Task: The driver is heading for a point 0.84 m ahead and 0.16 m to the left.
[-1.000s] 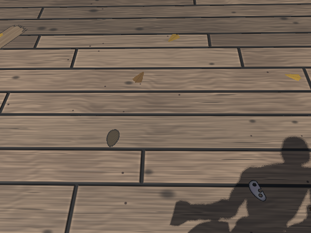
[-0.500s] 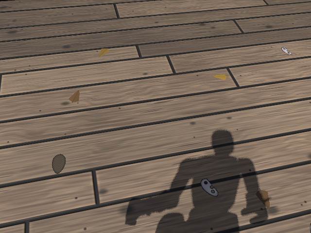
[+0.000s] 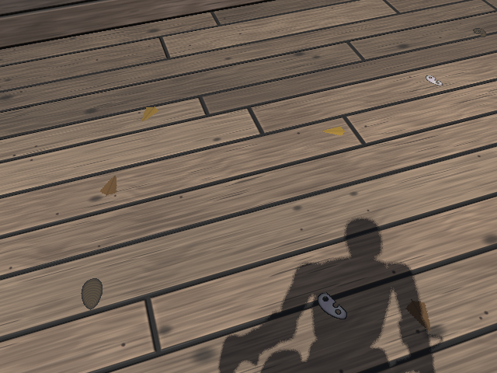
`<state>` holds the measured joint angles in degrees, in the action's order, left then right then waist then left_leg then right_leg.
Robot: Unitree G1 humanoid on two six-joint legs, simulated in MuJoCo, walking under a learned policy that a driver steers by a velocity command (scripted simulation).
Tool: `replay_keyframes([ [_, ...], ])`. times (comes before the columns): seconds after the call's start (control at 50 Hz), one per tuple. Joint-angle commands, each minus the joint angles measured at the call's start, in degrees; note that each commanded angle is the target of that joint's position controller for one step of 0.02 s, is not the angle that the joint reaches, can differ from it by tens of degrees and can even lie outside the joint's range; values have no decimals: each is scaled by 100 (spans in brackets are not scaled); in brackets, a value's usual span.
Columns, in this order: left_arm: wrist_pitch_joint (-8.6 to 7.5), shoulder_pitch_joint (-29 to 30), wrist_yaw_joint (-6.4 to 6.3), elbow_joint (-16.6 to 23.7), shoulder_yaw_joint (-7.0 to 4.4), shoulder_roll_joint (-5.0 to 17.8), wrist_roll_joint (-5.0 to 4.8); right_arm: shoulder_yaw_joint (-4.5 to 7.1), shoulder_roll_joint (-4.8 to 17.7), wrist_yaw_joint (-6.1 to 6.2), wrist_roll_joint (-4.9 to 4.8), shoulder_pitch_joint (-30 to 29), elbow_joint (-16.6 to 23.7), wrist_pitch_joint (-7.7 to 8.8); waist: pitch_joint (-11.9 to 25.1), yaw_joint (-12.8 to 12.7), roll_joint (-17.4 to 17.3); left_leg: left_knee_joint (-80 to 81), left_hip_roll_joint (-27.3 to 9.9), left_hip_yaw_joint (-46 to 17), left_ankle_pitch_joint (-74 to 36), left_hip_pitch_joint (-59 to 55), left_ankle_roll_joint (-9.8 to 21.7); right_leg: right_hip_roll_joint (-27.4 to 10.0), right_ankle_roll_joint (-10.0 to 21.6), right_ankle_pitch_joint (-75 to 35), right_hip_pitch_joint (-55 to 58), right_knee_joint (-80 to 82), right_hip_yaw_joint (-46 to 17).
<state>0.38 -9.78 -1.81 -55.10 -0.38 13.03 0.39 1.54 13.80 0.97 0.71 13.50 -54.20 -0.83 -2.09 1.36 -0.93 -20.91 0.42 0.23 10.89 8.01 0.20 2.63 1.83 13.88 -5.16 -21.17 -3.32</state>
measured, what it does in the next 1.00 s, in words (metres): walks ahead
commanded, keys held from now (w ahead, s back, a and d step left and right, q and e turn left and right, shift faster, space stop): no key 0.36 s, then w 0.64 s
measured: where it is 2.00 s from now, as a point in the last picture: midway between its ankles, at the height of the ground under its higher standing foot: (243, 287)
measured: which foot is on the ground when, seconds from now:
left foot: down 0.00-1.00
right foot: down 0.00-0.64, up 0.66-1.00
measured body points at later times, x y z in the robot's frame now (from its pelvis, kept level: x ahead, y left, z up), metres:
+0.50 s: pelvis +0.01 +0.00 +0.00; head +0.00 +0.00 +0.45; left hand +0.00 +0.25 -0.16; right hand +0.01 -0.25 -0.16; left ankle +0.00 +0.11 -0.74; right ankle -0.03 -0.10 -0.74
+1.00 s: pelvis +0.19 +0.05 -0.01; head +0.23 +0.06 +0.44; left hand +0.36 +0.27 -0.15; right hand +0.07 -0.17 -0.14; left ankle +0.04 +0.11 -0.75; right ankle +0.34 -0.06 -0.70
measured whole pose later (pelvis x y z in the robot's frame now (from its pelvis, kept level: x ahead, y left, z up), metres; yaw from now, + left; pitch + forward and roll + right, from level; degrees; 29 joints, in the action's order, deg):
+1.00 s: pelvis +0.19 +0.05 -0.01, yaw +1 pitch +1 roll +0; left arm -1.6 -1.5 1.8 -54.5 -1.3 12.1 1.2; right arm -0.3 7.8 0.8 1.1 30.2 -64.6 5.5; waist -2.4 3.2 1.6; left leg -9.1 3.7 2.2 18.7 -8.2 4.5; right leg -1.7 3.1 6.2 -35.5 -41.8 5.7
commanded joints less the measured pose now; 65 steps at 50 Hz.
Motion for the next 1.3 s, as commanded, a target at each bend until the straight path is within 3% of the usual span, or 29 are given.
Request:
replay_keyframes([
  [0.02, -59, -118, -32, -17, -110, 687, -1, 100, 525, 24, 7, 91, -28, 41, -84, -59, 282, 251, -468, -482, -607, -132, 81, -761, 175, -834, -397, 524, -689],
  [0.36, -95, -503, -52, -710, 18, 485, -2, -41, 345, 78, -3, 272, -861, 46, -117, -65, 111, 220, -534, -500, -496, -99, 86, -655, 193, -600, -549, 582, -598],
  [0.38, -88, -582, -52, -745, 18, 488, 4, -52, 314, 77, 4, 323, -896, 42, 0, -79, 157, 181, -458, -439, -84, -120, 97, -619, 219, -24, -521, 661, -614],
  [0.42, -23, -707, -50, -762, -93, 740, 3, -18, 351, 60, 44, 302, -854, 16, -142, -130, 443, -364, -89, -125, 1296, 262, 186, -590, 452, 1844, -690, 752, -839],
  [0.46, 35, -1041, -25, -794, -193, 879, 31, -26, 246, -2, 125, 44, -686, 8, -628, -313, 772, -1148, 157, 142, 1858, 1227, 246, -1075, 840, 3372, -756, 1179, -1622],
  [0.5, 9, -1212, -12, -821, -242, 828, 59, -61, 90, -54, 183, -121, -515, 98, -888, -374, 941, -1928, -63, 225, 1403, 1710, 297, -1695, 1208, 3376, -762, 1501, -2324],
  [0.56, -122, -1101, 18, -748, -297, 826, 95, -3, 207, -140, 112, -131, -348, 290, -709, -242, 742, -1918, -228, 125, 1526, 1848, 388, -1689, 1233, 2351, -417, 1369, -2033],
  [0.58, -156, -976, 29, -715, -315, 833, 64, 4, 166, -153, 78, 29, -356, 344, -673, -113, 763, -1486, -193, 213, 1305, 1385, 426, -1558, 1148, 2095, -652, 1222, -1768],
  [0.62, -189, -599, 55, -583, -314, 720, 5, 36, 46, -122, 22, 961, -690, 408, -545, 355, 504, -352, 163, 515, 618, -453, 449, -1045, 881, 1817, -1695, 552, -1088],
  [0.64, -244, -468, 69, -472, -262, 517, 44, 106, 240, -70, 55, 1524, -863, 441, -437, 545, -40, 78, -197, -108, 926, -1372, 466, -685, 703, 1562, -2399, -350, -642],
  [0.66, -319, -356, 126, -256, -117, 14, 4, 244, 829, -25, 97, 2256, -954, 476, -71, 752, -1492, 1223, -1623, -2469, 2724, -2022, 806, 67, 407, 1433, -3247, -2277, 353],
  [0.68, -340, -226, 162, -136, -216, 432, 171, 294, 984, -45, 44, 2426, -1101, 415, -367, 604, -1295, 1557, -2251, -3613, 3328, -1596, 1155, 69, 423, 1741, -3759, -3386, 373],
  [0.7, -360, -175, 222, -150, -244, 514, 228, 214, 677, -63, 56, 1821, -906, 417, -777, 252, -514, 1522, -2133, -3300, 3252, -1088, 1169, -299, 477, 1212, -3851, -3944, 132],
  [0.72, -394, -273, 290, -227, -209, 348, 184, 173, 524, -91, 49, 1369, -727, 474, -851, 44, -250, 1529, -1874, -2764, 2629, -785, 1082, -485, 453, 672, -3737, -4047, 87],
  [0.74, -425, -370, 336, -282, -199, 268, 153, 144, 443, -92, 38, 1141, -627, 529, -749, -88, -206, 1577, -1626, -2245, 1865, -731, 978, -607, 389, 271, -3554, -3983, 122],
  [0.82, -330, -172, 385, -221, -233, 279, 175, 32, 197, -59, 10, 1636, -837, 666, -397, -102, -345, 1285, -1177, -986, -1225, -1134, 848, -604, 152, -279, -3595, -3938, 535],
  [0.92, -262, 1072, 376, 308, -137, 100, 113, -57, 129, -18, 29, 1930, -923, 666, -599, 86, -419, 1242, -961, -428, -2790, -929, 845, -421, 14, -670, -3597, -2769, 959],
  [0.98, -270, 1524, 362, 524, -64, 33, 57, -64, 208, 19, 38, 2009, -966, 675, -666, 155, -522, 1245, -986, -270, -3355, -888, 845, -229, 148, -906, -3003, -1723, 1180],
  [1.02, -284, 1374, 312, 568, -94, 158, 47, -47, 306, 32, 41, 1905, -977, 694, -546, -8, -560, 966, -1109, -185, -4398, -1057, 817, -84, 369, -861, -2463, -1373, 1223],
  [1.06, -339, 509, 230, 357, -205, 395, 47, -5, 443, 55, 39, 1697, -944, 699, -47, -435, -592, -59, -1173, -88, -5785, -1302, 745, 171, 612, -607, -1522, -1240, 1183],
  [1.08, -386, -349, 186, 82, -293, 533, 37, 17, 508, 55, 34, 1575, -913, 674, 392, -781, -576, -1002, -1151, -57, -5806, -1271, 709, 234, 739, -646, -695, -982, 1102],
  [1.1, -430, -1202, 131, -170, -387, 693, 98, 24, 520, 35, -2, 1458, -865, 655, 791, -1164, -452, -2197, -994, 46, -4811, -618, 662, -80, 884, -679, 485, -646, 785],
  [1.12, -445, -1996, 92, -291, -526, 1209, 234, -38, 197, 2, 2, 1624, -704, 648, 1462, -1225, 333, -4063, -554, 284, -2027, 448, 634, -1558, 1154, 260, 1646, -568, -934],
  [1.14, -361, -1768, 156, -233, -564, 1289, 176, -17, -112, -83, -152, 2187, -716, 620, 1877, -749, 1332, -6010, 535, -16, 1854, 2264, 480, -2665, 2030, 815, 2442, 460, -3935],
  [1.16, -356, -1027, 209, -138, -532, 1057, 5, 71, 314, -61, -10, 1610, -583, 591, 1018, -572, 468, -6108, 53, -428, 1343, 2826, 605, -2398, 1872, 1454, 1663, 795, -3446],
  [1.18, -401, -538, 227, -37, -424, 655, -22, 97, 330, -92, 28, 1047, -409, 617, 313, -466, 228, -5828, -179, -378, 837, 2892, 623, -2214, 1714, 1253, 809, 971, -2603],
  [1.2, -466, -394, 237, -85, -346, 354, 26, 97, 213, -104, 25, 887, -371, 624, -126, -259, -59, -5455, -364, -360, 607, 2634, 612, -1973, 1528, 481, 71, 1161, -2003],
  [1.24, -587, -520, 183, -257, -235, 93, 56, 78, -23, -160, 143, 995, -389, 481, -171, 59, 45, -4908, -548, -364, 513, 2020, 489, -1555, 1228, -468, -611, 1266, -1137],
  [1.3, -704, -978, 156, -435, -244, 302, 36, 98, -56, -225, 163, 729, -241, 336, -235, 142, 224, -4401, -615, -140, 309, 2228, 332, -1364, 1179, -1295, -653, 1380, -578],
])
